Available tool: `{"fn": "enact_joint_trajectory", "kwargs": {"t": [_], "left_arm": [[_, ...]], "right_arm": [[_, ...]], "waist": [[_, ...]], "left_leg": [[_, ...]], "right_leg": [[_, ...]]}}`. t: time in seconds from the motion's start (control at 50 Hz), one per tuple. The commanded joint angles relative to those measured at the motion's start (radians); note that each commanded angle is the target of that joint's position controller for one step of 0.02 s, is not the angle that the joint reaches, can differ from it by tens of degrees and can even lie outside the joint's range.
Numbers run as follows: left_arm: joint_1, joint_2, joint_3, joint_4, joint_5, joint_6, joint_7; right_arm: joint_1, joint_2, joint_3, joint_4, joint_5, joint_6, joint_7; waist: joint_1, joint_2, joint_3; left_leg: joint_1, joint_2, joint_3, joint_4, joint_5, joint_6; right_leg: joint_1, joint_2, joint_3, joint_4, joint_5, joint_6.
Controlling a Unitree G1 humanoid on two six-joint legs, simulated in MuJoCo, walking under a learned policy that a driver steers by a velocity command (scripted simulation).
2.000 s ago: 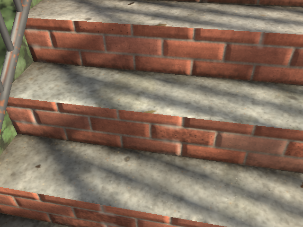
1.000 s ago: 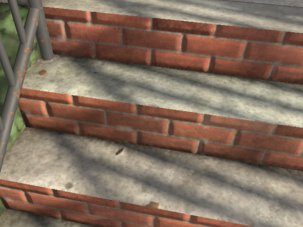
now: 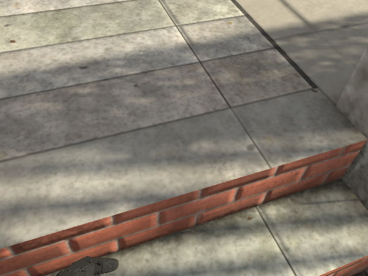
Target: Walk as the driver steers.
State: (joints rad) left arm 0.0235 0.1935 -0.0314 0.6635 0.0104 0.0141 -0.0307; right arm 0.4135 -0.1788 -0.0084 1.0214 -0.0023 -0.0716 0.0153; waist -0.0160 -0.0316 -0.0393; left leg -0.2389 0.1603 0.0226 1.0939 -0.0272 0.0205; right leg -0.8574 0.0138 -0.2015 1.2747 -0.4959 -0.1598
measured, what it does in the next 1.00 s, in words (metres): climbs, turning left: left foot 0.20 m higher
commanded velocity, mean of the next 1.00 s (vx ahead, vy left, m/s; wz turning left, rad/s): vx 0.50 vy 0.00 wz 0.22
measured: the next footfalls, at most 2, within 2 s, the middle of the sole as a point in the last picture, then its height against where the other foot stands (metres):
left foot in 0.60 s outside the picture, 0.20 m higher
right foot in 1.08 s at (251, 147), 0.19 m higher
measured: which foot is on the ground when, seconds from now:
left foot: up 0.00-0.58, down 0.60-1.00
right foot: down 0.00-0.56, up 0.58-1.00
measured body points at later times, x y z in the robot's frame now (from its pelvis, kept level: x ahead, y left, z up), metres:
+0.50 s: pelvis +0.26 +0.01 +0.15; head +0.26 -0.03 +0.60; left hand +0.15 +0.18 +0.01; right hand +0.51 -0.08 +0.08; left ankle +0.35 +0.09 -0.35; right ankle +0.11 -0.05 -0.59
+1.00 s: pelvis +0.43 -0.05 +0.32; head +0.43 -0.03 +0.77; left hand +0.61 +0.13 +0.24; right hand +0.43 -0.23 +0.17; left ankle +0.35 +0.08 -0.42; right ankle +0.56 -0.17 -0.13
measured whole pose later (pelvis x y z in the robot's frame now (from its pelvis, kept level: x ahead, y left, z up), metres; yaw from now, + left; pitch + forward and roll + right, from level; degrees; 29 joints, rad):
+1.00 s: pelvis +0.43 -0.05 +0.32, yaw +18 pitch +6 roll -1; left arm 0.07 0.06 -0.15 0.70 0.02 -0.13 -0.01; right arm 0.47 -0.04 0.03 1.00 -0.02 0.00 -0.01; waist -0.09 -0.02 -0.12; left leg -0.29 -0.05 -0.27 0.53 -0.35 0.05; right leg -1.33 -0.11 0.03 1.99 -0.21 0.01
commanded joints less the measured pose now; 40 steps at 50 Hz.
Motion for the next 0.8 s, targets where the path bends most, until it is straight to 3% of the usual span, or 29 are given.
{"fn": "enact_joint_trajectory", "kwargs": {"t": [0.02, 0.04, 0.08, 0.12, 0.14, 0.18, 0.2, 0.22, 0.26, 0.3, 0.34, 0.38, 0.42, 0.44, 0.46, 0.48, 0.5, 0.52, 0.54, 0.56, 0.58, 0.6, 0.62, 0.64, 0.66, 0.68, 0.72, 0.78, 0.8], "left_arm": [[0.346, 0.086, 0.057, 0.146, 0.024, -0.010, 0.018], [0.295, 0.000, 0.033, 0.186, 0.021, -0.034, 0.001], [0.249, -0.078, 0.012, 0.223, 0.026, -0.052, -0.031], [0.205, -0.090, 0.003, 0.224, 0.045, -0.050, -0.037], [0.264, -0.118, -0.011, 0.267, 0.061, -0.048, -0.038], [0.269, -0.092, -0.022, 0.311, 0.065, -0.048, -0.040], [0.282, -0.070, -0.026, 0.335, 0.073, -0.046, -0.040], [0.284, -0.062, -0.028, 0.340, 0.059, -0.039, -0.042], [0.387, -0.049, -0.035, 0.387, 0.027, -0.050, -0.021], [0.544, -0.022, -0.032, 0.465, 0.036, -0.056, 0.018], [0.562, -0.024, -0.028, 0.498, 0.038, -0.043, 0.043], [0.579, -0.062, -0.039, 0.512, 0.031, -0.039, 0.047], [0.529, -0.061, -0.046, 0.522, 0.030, -0.031, 0.057], [0.452, -0.038, -0.047, 0.504, 0.021, -0.031, 0.067], [0.411, 0.000, -0.041, 0.485, -0.009, -0.033, 0.077], [0.411, 0.130, -0.011, 0.456, -0.029, -0.048, 0.091], [0.439, 0.189, 0.004, 0.456, -0.027, -0.050, 0.097], [0.437, 0.179, 0.008, 0.432, -0.022, -0.048, 0.098], [0.690, 0.049, 0.003, 0.472, -0.016, -0.064, 0.080], [0.584, 0.137, 0.007, 0.419, -0.027, -0.126, 0.046], [0.510, 0.045, -0.004, 0.405, -0.021, -0.154, 0.005], [0.265, 0.009, -0.019, 0.294, 0.032, -0.186, -0.050], [-0.041, -0.023, -0.010, 0.161, 0.026, -0.192, -0.048], [0.034, -0.064, -0.018, 0.127, 0.023, -0.187, -0.057], [0.080, -0.118, -0.036, 0.100, 0.033, -0.171, -0.057], [0.149, -0.128, -0.050, 0.089, 0.023, -0.162, -0.070], [0.181, -0.123, -0.071, 0.068, 0.031, -0.159, -0.049], [0.101, -0.078, -0.080, 0.039, 0.045, -0.154, -0.006], [0.092, -0.106, -0.089, 0.038, 0.043, -0.153, 0.011]], "right_arm": [[-0.348, 0.011, -0.006, -0.306, -0.005, -0.062, 0.036], [-0.397, 0.069, 0.025, -0.384, -0.035, -0.068, 0.034], [-0.298, 0.151, 0.076, -0.403, -0.042, -0.073, 0.035], [-0.175, 0.136, 0.094, -0.367, 0.005, -0.075, 0.029], [-0.181, 0.144, 0.100, -0.349, 0.030, -0.067, 0.020], [-0.218, 0.170, 0.120, -0.357, 0.047, -0.040, 0.004], [-0.282, 0.186, 0.130, -0.376, 0.037, -0.031, -0.002], [-0.352, 0.171, 0.133, -0.406, 0.026, -0.023, -0.011], [-0.563, 0.173, 0.152, -0.454, 0.007, -0.015, -0.033], [-0.594, 0.217, 0.165, -0.455, 0.027, -0.011, -0.034], [-0.557, 0.213, 0.160, -0.405, 0.057, -0.027, -0.015], [-0.630, 0.220, 0.161, -0.419, 0.053, -0.037, 0.021], [-0.653, 0.215, 0.155, -0.421, 0.038, -0.040, 0.046], [-0.595, 0.176, 0.146, -0.417, 0.023, -0.042, 0.055], [-0.588, 0.115, 0.129, -0.408, 0.003, -0.034, 0.048], [-0.514, 0.093, 0.128, -0.377, -0.020, -0.008, 0.034], [-0.426, 0.017, 0.093, -0.344, -0.020, 0.022, 0.038], [-0.426, -0.033, 0.064, -0.322, 0.006, 0.036, 0.057], [-0.504, 0.022, 0.075, -0.319, -0.009, 0.026, 0.050], [-0.221, -0.084, 0.038, -0.281, -0.019, 0.063, 0.022], [-0.192, -0.137, 0.016, -0.206, -0.028, 0.081, 0.008], [-0.009, -0.050, 0.048, -0.074, -0.061, 0.098, 0.025], [-0.043, 0.045, 0.075, -0.013, -0.072, 0.106, 0.052], [-0.068, 0.104, 0.078, -0.035, -0.070, 0.088, 0.061], [-0.101, 0.125, 0.073, -0.005, -0.045, 0.071, 0.057], [-0.167, 0.127, 0.072, -0.010, -0.026, 0.066, 0.051], [-0.226, 0.065, 0.055, -0.026, -0.029, 0.065, 0.057], [-0.198, 0.049, 0.050, -0.044, -0.035, 0.045, 0.044], [-0.155, 0.029, 0.048, -0.035, -0.056, 0.043, 0.037]], "waist": [[0.086, -0.052, -0.151], [0.014, 0.037, -0.038], [-0.074, 0.065, -0.023], [-0.124, 0.056, 0.014], [-0.099, 0.014, 0.011], [-0.110, -0.043, 0.042], [-0.108, -0.046, 0.055], [-0.094, -0.051, 0.072], [0.011, -0.093, 0.114], [0.066, -0.115, 0.039], [0.083, -0.073, 0.017], [0.088, -0.026, 0.021], [0.037, -0.041, -0.050], [-0.037, -0.068, -0.116], [-0.080, -0.082, -0.223], [-0.106, -0.187, -0.255], [-0.135, -0.214, -0.272], [-0.131, -0.258, -0.225], [0.027, -0.072, -0.304], [-0.143, -0.032, -0.443], [-0.124, 0.342, -0.475], [-0.112, 0.238, -0.325], [-0.085, 0.108, -0.133], [-0.004, 0.052, -0.138], [0.045, 0.041, -0.078], [0.103, 0.065, 0.005], [0.166, 0.016, 0.064], [0.145, 0.034, 0.066], [0.120, 0.099, 0.021]], "left_leg": [[-0.720, -0.163, -0.175, 1.083, -0.040, 0.095], [-0.806, -0.141, -0.159, 1.161, -0.033, 0.124], [-0.896, -0.109, -0.157, 1.214, 0.003, 0.172], [-0.996, -0.116, -0.180, 1.194, 0.044, 0.153], [-1.074, -0.155, -0.195, 1.364, 0.014, 0.154], [-1.181, -0.205, -0.221, 1.415, 0.073, 0.149], [-1.218, -0.215, -0.190, 1.431, 0.121, 0.139], [-1.207, -0.215, -0.149, 1.299, 0.167, 0.127], [-1.185, -0.234, -0.020, 1.158, 0.155, 0.091], [-1.337, -0.214, 0.007, 1.247, 0.116, 0.073], [-1.531, -0.209, -0.041, 1.267, 0.069, 0.082], [-1.508, -0.194, 0.003, 1.143, 0.000, 0.096], [-1.214, -0.208, 0.100, 1.019, -0.013, 0.133], [-0.936, -0.210, 0.150, 0.822, -0.064, 0.165], [-0.593, -0.241, 0.213, 0.620, -0.099, 0.184], [-0.440, -0.233, 0.224, 0.473, -0.331, 0.155], [-0.420, -0.270, 0.216, 0.292, -0.514, 0.148], [-0.436, -0.316, 0.210, 0.035, -0.590, 0.151], [-0.002, -0.225, -0.061, 0.056, -0.568, 0.261], [0.074, -0.169, -0.327, -0.296, -0.661, 0.295], [0.190, 0.015, -0.714, -0.589, -0.505, 0.411], [0.048, -0.074, -0.589, -0.565, -0.196, 0.304], [-0.089, -0.122, -0.277, -0.436, 0.035, 0.235], [-0.124, -0.085, -0.480, -0.566, -0.260, 0.283], [-0.168, -0.087, -0.547, -0.607, -0.448, 0.278], [-0.204, -0.116, -0.487, -0.642, -0.495, 0.247], [-0.266, -0.120, -0.367, -0.675, -0.428, 0.196], [-0.421, -0.111, -0.344, -0.704, -0.364, 0.222], [-0.419, -0.104, -0.379, -0.710, -0.305, 0.250]], "right_leg": [[0.637, -0.256, 1.038, -0.965, -0.262, -0.033], [0.509, -0.198, 0.855, -0.883, -0.136, 0.001], [0.493, -0.090, 0.568, -0.792, 0.105, 0.074], [0.437, -0.120, 0.448, -0.798, 0.238, 0.117], [0.442, -0.144, 0.420, -0.805, 0.311, 0.126], [0.356, -0.151, 0.325, -0.842, 0.268, 0.165], [0.316, -0.150, 0.288, -0.873, 0.265, 0.182], [0.262, -0.139, 0.235, -0.911, 0.272, 0.203], [0.206, -0.144, 0.247, -1.052, 0.337, 0.155], [0.514, -0.213, 0.355, -1.094, 0.411, 0.111], [0.845, -0.242, 0.317, -1.043, 0.542, 0.128], [0.910, -0.247, 0.277, -1.070, 0.623, 0.129], [0.828, -0.232, 0.165, -1.076, 1.116, 0.109], [0.760, -0.198, 0.040, -1.048, 1.534, 0.123], [0.671, -0.188, -0.003, -1.042, 1.997, 0.100], [0.738, -0.278, 0.072, -0.987, 2.382, 0.024], [0.907, -0.332, 0.110, -0.869, 2.624, -0.016], [1.053, -0.323, 0.106, -0.729, 2.634, -0.026], [0.530, -0.244, 0.147, -0.502, 2.639, 0.089], [0.604, -0.169, 0.178, -0.356, 2.225, 0.068], [0.338, 0.076, 0.192, 0.244, 0.783, 0.117], [0.297, 0.047, 0.333, 0.579, 0.476, 0.033], [0.105, 0.032, 0.326, 0.750, 0.372, -0.035], [-0.059, 0.055, 0.353, 0.897, 0.365, -0.038], [-0.199, 0.051, 0.363, 0.974, 0.353, -0.030], [-0.256, 0.044, 0.371, 0.966, 0.338, -0.012], [-0.324, -0.009, 0.296, 0.866, 0.354, 0.031], [-0.304, -0.077, 0.198, 0.730, 0.490, 0.103], [-0.308, -0.067, 0.155, 0.864, 0.498, 0.114]]}}
Velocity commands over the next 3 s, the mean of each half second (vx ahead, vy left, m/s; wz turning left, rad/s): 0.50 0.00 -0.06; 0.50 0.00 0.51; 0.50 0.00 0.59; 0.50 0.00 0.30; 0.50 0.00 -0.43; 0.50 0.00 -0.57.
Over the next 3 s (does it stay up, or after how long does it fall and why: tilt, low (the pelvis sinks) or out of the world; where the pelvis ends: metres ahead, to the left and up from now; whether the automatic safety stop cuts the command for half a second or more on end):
stays up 1.32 0.50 0.52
